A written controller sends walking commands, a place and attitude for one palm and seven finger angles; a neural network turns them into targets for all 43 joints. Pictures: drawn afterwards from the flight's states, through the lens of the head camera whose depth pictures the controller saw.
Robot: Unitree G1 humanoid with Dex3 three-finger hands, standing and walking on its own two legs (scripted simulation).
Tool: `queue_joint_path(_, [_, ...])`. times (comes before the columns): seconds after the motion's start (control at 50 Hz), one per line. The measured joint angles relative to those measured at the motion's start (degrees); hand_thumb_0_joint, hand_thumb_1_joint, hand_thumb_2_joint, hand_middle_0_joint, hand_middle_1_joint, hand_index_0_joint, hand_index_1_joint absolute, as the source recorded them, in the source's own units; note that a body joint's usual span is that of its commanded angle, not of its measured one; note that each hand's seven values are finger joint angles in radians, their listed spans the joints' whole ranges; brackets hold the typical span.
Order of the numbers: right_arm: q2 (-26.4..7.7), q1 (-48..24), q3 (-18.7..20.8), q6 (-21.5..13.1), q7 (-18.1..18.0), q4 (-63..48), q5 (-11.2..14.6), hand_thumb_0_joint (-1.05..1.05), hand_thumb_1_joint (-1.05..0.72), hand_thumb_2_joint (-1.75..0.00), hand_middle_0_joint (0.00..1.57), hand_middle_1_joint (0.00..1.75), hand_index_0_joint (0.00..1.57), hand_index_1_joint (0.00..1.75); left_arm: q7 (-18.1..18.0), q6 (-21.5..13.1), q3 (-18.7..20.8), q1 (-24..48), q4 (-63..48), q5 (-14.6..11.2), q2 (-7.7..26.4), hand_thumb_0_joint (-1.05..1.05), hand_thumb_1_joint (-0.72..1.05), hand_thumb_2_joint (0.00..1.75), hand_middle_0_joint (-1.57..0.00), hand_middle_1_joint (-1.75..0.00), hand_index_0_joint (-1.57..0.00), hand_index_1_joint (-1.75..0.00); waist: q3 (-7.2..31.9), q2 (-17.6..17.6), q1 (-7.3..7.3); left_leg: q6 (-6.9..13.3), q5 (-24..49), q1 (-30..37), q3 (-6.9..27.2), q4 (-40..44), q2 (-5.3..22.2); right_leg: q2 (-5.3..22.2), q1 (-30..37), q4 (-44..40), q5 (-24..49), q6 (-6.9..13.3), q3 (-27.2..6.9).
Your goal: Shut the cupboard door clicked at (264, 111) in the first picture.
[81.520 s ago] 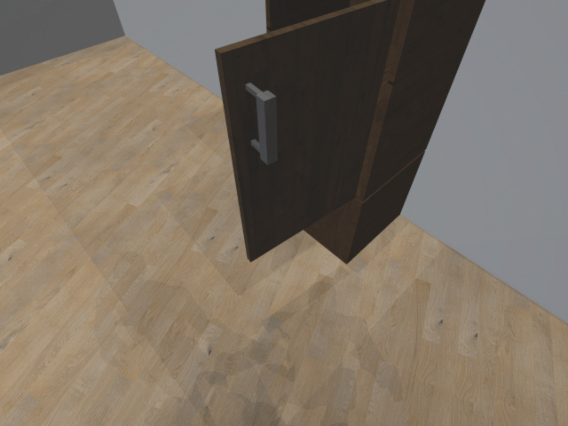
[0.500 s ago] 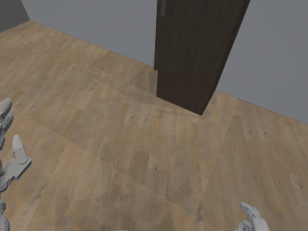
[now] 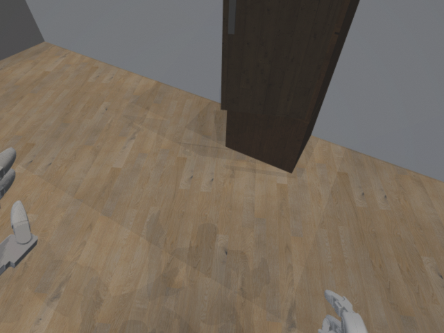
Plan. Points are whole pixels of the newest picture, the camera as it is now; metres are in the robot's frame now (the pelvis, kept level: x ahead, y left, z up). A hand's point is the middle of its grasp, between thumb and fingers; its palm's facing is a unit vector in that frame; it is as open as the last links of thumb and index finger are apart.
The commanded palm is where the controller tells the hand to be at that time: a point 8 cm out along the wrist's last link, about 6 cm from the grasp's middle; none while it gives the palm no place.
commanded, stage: let the arm hang, fingers relaxed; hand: left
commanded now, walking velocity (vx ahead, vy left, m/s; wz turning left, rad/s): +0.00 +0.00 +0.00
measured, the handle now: (233, 10) +1.12 +0.04 +0.12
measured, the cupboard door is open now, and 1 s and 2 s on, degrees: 20 20 20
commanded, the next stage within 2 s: look to check the result in 1.10 s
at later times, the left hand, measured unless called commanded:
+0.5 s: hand out of the picture -0.05 +0.20 -0.17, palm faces +0.04 -0.98 -0.20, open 7.1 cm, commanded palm none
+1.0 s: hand out of the picture -0.04 +0.18 -0.17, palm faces +0.03 -0.99 -0.14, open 7.4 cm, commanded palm none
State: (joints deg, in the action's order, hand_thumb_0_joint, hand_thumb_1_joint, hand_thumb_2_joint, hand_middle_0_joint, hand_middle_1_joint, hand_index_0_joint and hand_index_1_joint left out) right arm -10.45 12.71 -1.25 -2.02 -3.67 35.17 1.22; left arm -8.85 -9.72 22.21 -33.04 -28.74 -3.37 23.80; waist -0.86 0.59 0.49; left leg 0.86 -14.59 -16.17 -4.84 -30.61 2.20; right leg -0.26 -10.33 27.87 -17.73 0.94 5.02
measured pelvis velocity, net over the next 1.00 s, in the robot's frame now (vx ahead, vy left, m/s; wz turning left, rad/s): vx -0.03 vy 0.03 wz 0.00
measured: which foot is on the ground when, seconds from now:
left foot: down 0.00-1.00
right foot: down 0.00-1.00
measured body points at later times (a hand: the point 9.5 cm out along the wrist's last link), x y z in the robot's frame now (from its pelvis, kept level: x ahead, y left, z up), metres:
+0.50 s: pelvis -0.04 +0.01 +0.00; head -0.02 +0.02 +0.45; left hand -0.05 +0.25 -0.16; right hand -0.03 -0.24 -0.14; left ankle +0.02 +0.11 -0.74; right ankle -0.03 -0.10 -0.74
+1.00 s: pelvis -0.03 +0.03 +0.01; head -0.03 +0.03 +0.46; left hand -0.04 +0.23 -0.16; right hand -0.04 -0.19 -0.15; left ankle +0.02 +0.11 -0.74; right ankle -0.03 -0.10 -0.74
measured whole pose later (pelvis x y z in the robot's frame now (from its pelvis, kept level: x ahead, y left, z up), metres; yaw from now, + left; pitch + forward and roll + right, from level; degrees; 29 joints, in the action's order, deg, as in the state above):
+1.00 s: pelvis -0.03 +0.03 +0.01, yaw +0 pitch -2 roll +0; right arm -7.7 17.1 0.4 0.7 -1.3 64.5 -0.8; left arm -1.7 -0.2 0.3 -17.2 65.3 0.9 6.3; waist -1.3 0.0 -0.4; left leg 3.4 -8.5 -12.9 -6.3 -22.6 -0.7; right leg 2.3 -9.0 23.6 -13.0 -1.0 3.8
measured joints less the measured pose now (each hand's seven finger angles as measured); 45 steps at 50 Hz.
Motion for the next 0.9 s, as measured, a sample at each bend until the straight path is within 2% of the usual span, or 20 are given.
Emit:
queue_joint_path(0.04, [-2.2, -0.1, 0.8, -1.9, 2.4, 2.4, -0.1, 0.01, -0.9, -0.89, 0.2, 0.3, 0.2, 0.3, 2.1, -0.5, -3.2, 4.9, 7.8, 2.0, 0.7, 0.01, 0.89, 0.9, -0.21, -0.3, -0.21, -0.3, 1.2, 1.3, 0.39, 0.2, -0.1, -1.8, 0.6, -1.5, -0.2, 0.3, -1.4, 1.3, -0.2, -0.1, 0.7])
queue_joint_path(0.1, [-6.7, -2.0, 1.4, -0.6, 4.5, 6.7, -0.9, 0.01, -0.9, -0.89, 0.2, 0.3, 0.21, 0.3, 6.1, 5.6, -11.0, 13.1, 28.1, 3.6, -1.6, 0.0, 0.89, 0.9, -0.2, -0.3, -0.2, -0.3, 3.1, 4.4, 0.39, 0.9, -0.5, -3.7, 0.7, -3.5, -0.9, 1.2, -3.6, 4.1, -1.1, -0.5, 0.8])
queue_joint_path(0.16, [-8.7, -3.5, 1.7, 1.0, 4.7, 9.1, -1.6, 0.01, -0.9, -0.89, 0.2, 0.3, 0.2, 0.3, 8.3, 10.6, -17.1, 17.2, 47.3, 4.3, -5.1, 0.0, 0.9, 0.9, -0.2, -0.3, -0.2, -0.3, 2.9, 5.5, -1.02, 1.5, 0.0, -4.0, 0.2, -3.5, -1.6, 2.0, -4.6, 5.7, -1.4, -0.8, 0.3])
queue_joint_path(0.24, [-7.5, -2.3, 1.3, 2.3, 4.7, 11.4, -2.3, 0.01, -0.9, -0.89, 0.2, 0.3, 0.2, 0.3, 9.1, 12.6, -22.3, 18.0, 63.8, 4.4, -9.6, 0.01, 0.9, 0.9, -0.2, -0.3, -0.2, -0.3, 0.5, 1.9, -2.37, 1.3, 1.3, -2.7, -0.2, -1.9, -2.2, 2.5, -4.4, 6.3, -1.3, -0.5, 0.0])
queue_joint_path(0.3, [-5.5, -0.3, 0.4, 3.3, 4.7, 14.4, -2.6, 0.01, -0.91, -0.89, 0.2, 0.3, 0.2, 0.3, 9.0, 13.0, -24.2, 17.3, 72.4, 4.1, -12.7, 0.01, 0.9, 0.9, -0.2, -0.3, -0.2, -0.3, -1.3, -1.5, -2.43, 0.9, 2.4, -1.6, 0.2, -0.4, -2.0, 2.3, -3.3, 4.9, -0.4, -0.3, 0.4])
queue_joint_path(0.32, [-4.8, 0.6, 0.3, 3.6, 4.6, 15.6, -2.6, 0.01, -0.91, -0.89, 0.2, 0.3, 0.2, 0.3, 8.2, 12.7, -23.4, 17.1, 74.5, 3.7, -13.4, 0.0, 0.92, 0.9, -0.2, -0.3, -0.2, -0.3, -1.8, -2.3, -2.27, 0.8, 2.8, -1.5, 0.6, 0.0, -1.8, 2.0, -2.8, 4.0, 0.1, -0.2, 0.8])
queue_joint_path(0.36, [-3.3, 2.1, 0.0, 4.1, 4.4, 18.1, -2.6, 0.01, -0.91, -0.89, 0.2, 0.3, 0.2, 0.3, 7.4, 11.9, -22.2, 17.2, 77.9, 3.5, -12.6, -0.01, 0.98, 0.9, -0.2, -0.3, -0.21, -0.3, -2.4, -3.4, -1.52, 0.6, 3.5, -1.3, 1.2, 1.0, -1.5, 1.5, -2.0, 2.1, 1.2, 0.1, 1.5])
queue_joint_path(0.44, [-1.4, 4.1, 0.3, 4.8, 3.9, 22.0, -2.7, 0.01, -0.91, -0.89, 0.2, 0.3, 0.2, 0.3, 7.9, 11.4, -21.9, 16.2, 84.0, 3.8, -11.6, -0.02, 0.98, 0.9, -0.2, -0.3, -0.21, -0.3, -3.0, -2.7, -0.85, 0.5, 4.6, -0.8, 1.8, 2.5, -1.0, 0.7, -0.5, -1.4, 3.3, 0.3, 2.0])
queue_joint_path(0.56, [-0.1, 5.0, 1.0, 4.6, 3.2, 25.5, -2.3, 0.01, -0.91, -0.89, 0.2, 0.3, 0.2, 0.3, 7.9, 11.1, -21.7, 14.0, 90.8, 3.9, -12.3, 0.0, 0.94, 0.9, -0.2, -0.3, -0.2, -0.3, -2.7, 0.4, -0.74, 1.2, 5.4, 0.6, 0.9, 4.5, -1.4, 1.0, 0.7, -3.7, 4.7, -0.5, 1.2])
queue_joint_path(0.66, [1.4, 4.8, 1.1, 4.0, 3.0, 27.1, -2.2, 0.0, -0.91, -0.89, 0.2, 0.3, 0.2, 0.3, 7.5, 10.8, -21.6, 13.4, 93.6, 4.0, -13.2, 0.0, 0.92, 0.9, -0.2, -0.3, -0.2, -0.3, -2.2, 1.6, -0.74, 1.8, 5.9, 1.6, -0.1, 5.9, -2.0, 1.6, 0.9, -4.0, 5.0, -1.0, 0.2])
queue_joint_path(0.9, [2.8, 4.4, 1.4, 3.0, 2.6, 29.2, -2.1, 0.0, -0.91, -0.89, 0.2, 0.3, 0.2, 0.3, 7.1, 9.8, -21.8, 15.1, 94.2, 4.2, -16.5, 0.0, 0.91, 0.9, -0.19, -0.3, -0.2, -0.3, -0.6, 0.2, -0.74, 2.5, 6.1, 2.9, -1.4, 7.6, -2.8, 2.5, 1.0, -3.9, 4.7, -1.8, -1.0])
